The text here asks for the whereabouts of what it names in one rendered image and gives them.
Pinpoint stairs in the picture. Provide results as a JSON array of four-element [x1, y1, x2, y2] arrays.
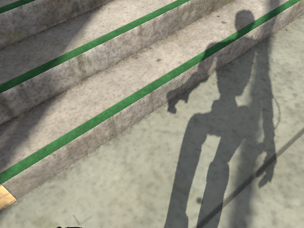
[[0, 0, 304, 200]]

